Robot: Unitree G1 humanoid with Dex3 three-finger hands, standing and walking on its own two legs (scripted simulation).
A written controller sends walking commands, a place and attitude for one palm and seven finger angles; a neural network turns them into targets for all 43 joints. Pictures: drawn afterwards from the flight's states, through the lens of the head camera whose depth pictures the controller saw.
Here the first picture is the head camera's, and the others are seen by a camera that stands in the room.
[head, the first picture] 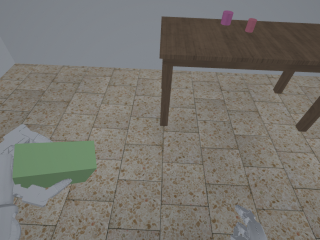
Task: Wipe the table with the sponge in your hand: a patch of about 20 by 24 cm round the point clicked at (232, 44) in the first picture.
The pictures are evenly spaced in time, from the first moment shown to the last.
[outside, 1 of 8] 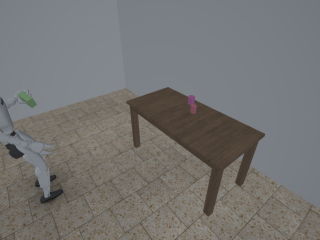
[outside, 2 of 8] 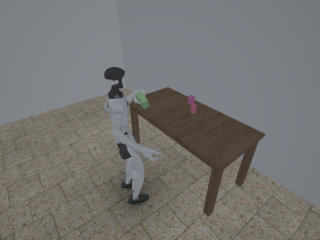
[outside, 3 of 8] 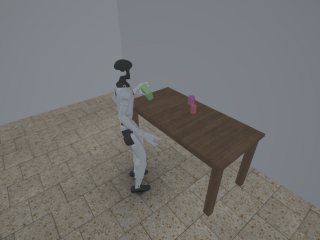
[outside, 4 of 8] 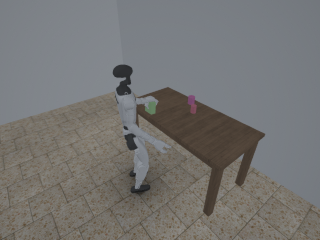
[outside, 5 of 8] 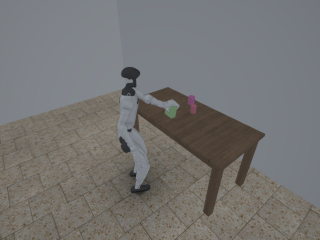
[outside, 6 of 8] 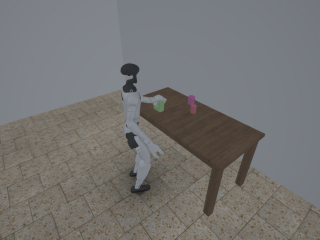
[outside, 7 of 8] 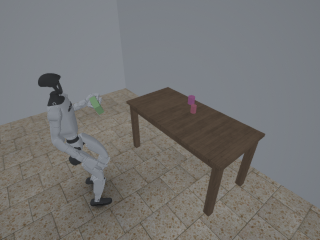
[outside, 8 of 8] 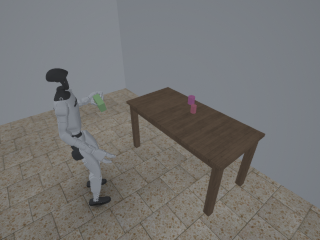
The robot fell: no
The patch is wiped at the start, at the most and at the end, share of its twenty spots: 0.00 1.00 1.00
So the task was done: yes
